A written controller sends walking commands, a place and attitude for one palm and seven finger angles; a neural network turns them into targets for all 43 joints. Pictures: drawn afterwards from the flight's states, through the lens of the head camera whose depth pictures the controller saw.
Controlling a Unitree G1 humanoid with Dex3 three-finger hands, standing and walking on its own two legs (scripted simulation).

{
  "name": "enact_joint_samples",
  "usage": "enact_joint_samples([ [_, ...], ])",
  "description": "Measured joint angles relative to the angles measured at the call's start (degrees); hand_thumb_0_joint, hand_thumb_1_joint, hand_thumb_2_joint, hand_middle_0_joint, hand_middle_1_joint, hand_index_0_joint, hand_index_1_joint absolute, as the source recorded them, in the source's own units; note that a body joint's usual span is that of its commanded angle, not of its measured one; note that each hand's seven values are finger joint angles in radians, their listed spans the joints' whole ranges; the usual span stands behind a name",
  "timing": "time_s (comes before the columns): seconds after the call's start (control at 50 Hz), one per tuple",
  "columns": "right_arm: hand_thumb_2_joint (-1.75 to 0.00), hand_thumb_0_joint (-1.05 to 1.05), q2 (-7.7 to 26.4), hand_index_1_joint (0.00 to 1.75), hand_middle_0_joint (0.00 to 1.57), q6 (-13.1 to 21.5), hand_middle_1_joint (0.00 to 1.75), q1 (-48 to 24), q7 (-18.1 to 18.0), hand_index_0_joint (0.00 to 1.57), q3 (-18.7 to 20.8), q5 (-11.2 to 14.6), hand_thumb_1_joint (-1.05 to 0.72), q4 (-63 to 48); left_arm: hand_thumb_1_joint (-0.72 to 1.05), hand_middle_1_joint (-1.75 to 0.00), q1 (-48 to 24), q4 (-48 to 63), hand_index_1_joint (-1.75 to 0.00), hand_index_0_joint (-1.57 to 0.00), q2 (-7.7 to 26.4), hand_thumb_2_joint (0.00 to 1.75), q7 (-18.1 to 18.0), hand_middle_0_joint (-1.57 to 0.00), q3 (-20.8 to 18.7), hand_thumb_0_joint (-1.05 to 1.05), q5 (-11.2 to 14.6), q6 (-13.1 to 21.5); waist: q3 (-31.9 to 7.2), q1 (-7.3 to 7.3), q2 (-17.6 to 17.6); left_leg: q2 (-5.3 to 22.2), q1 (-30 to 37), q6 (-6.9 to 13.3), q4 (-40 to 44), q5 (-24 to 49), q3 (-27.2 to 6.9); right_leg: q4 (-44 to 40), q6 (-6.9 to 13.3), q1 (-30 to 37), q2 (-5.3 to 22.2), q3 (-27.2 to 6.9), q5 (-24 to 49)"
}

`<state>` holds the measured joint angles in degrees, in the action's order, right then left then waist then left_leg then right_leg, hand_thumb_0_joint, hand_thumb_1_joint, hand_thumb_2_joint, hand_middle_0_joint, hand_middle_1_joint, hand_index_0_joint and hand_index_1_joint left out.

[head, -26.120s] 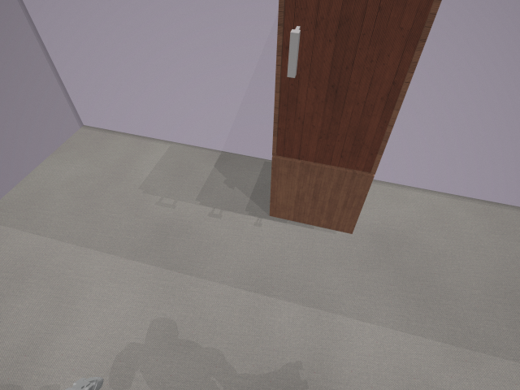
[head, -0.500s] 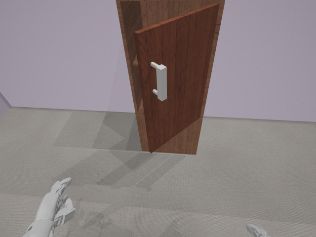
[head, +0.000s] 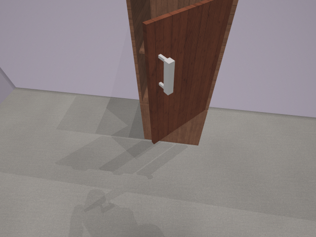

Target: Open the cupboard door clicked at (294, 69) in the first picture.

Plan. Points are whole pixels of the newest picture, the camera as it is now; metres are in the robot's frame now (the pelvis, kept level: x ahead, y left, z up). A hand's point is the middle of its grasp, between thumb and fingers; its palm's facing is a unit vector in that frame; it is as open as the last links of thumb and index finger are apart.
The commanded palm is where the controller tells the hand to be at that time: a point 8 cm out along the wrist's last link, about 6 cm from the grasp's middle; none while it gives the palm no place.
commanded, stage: let the arm hang, fingers relaxed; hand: left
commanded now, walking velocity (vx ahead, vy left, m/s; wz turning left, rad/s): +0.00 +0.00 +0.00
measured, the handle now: (164, 74) +0.58 +0.02 +0.08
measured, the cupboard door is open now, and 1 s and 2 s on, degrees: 47 47 47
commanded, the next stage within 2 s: look to check the result in 0.44 s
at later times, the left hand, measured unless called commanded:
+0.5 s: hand out of the picture +0.06 +0.21 -0.17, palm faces +0.00 -0.97 -0.24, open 7.4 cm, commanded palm none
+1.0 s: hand out of the picture +0.08 +0.24 -0.16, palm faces -0.02 -0.95 -0.30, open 7.4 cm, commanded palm none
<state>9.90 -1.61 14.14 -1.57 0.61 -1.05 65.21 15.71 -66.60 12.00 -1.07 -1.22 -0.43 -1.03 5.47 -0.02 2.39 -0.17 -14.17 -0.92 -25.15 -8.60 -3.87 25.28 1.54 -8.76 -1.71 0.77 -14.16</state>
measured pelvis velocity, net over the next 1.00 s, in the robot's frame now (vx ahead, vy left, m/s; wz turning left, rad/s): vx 0.03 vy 0.01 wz -0.01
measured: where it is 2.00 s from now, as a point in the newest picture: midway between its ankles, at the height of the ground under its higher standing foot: outside the picture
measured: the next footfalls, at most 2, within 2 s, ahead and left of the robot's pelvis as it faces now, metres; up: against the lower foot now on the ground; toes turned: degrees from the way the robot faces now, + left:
left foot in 1.98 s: +0.12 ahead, +0.11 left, +0.00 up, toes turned -40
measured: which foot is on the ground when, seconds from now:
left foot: down 0.00-1.00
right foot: down 0.00-1.00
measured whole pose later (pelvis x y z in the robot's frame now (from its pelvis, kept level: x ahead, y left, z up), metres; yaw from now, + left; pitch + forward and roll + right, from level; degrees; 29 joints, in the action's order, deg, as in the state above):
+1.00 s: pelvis +0.03 +0.01 +0.01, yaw -1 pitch -2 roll +0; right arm 15.8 -0.2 6.4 -1.1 0.7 -0.9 65.1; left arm 8.1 -65.4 16.0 -0.5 -0.9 -0.5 0.7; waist 4.5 0.0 0.9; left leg -0.9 -9.9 -0.1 -20.1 -8.2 -2.6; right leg 20.0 0.6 -4.6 -0.7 -0.5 -13.4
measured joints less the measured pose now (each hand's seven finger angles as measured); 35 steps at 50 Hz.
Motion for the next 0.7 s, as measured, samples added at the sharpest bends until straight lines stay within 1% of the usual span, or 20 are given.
enact_joint_samples([
  [0.2,-0.90,0.00,0.4,0.30,0.20,0.7,0.30,-2.8,0.1,0.20,0.2,-0.1,-0.90,-0.7,0.91,-0.30,-3.5,1.6,-0.30,-0.20,-1.2,0.90,0.1,-0.20,0.2,0.00,-0.2,0.9,-1.7,-0.07,-0.6,-0.6,0.8,0.5,0.7,-0.1,0.6,0.2,-0.5,0.3,0.7,-0.5,-0.4],
  [0.36,-0.90,0.00,1.1,0.30,0.20,1.2,0.30,-4.1,0.1,0.20,0.2,-0.1,-0.90,-0.8,0.90,-0.30,-5.5,2.3,-0.30,-0.20,-1.3,0.90,0.3,-0.20,0.2,0.00,-0.2,1.4,-1.9,-0.29,-1.3,-0.8,1.5,0.6,1.5,0.0,0.8,-0.7,-0.7,1.0,0.9,-0.7,-0.3],
  [0.46,-0.90,0.00,1.8,0.30,0.20,1.2,0.30,-4.4,0.2,0.20,0.3,-0.1,-0.90,-0.6,0.90,-0.30,-5.8,2.3,-0.30,-0.20,-0.6,0.90,0.4,-0.20,0.1,0.00,-0.2,1.5,-1.5,-0.35,-1.4,-0.7,1.9,0.6,2.1,0.0,0.8,-1.5,-0.7,1.5,0.9,-0.8,-0.1],
  [0.7,-0.90,0.00,4.1,0.30,0.20,1.1,0.30,-5.4,0.3,0.20,0.3,0.0,-0.90,0.0,0.90,-0.30,-6.1,1.4,-0.30,-0.20,2.4,0.90,0.4,-0.20,-0.1,0.00,-0.1,1.5,-0.6,-0.20,-1.4,-0.7,3.0,0.7,3.4,0.2,1.0,-3.4,-0.8,2.8,0.9,-1.0,0.4],
])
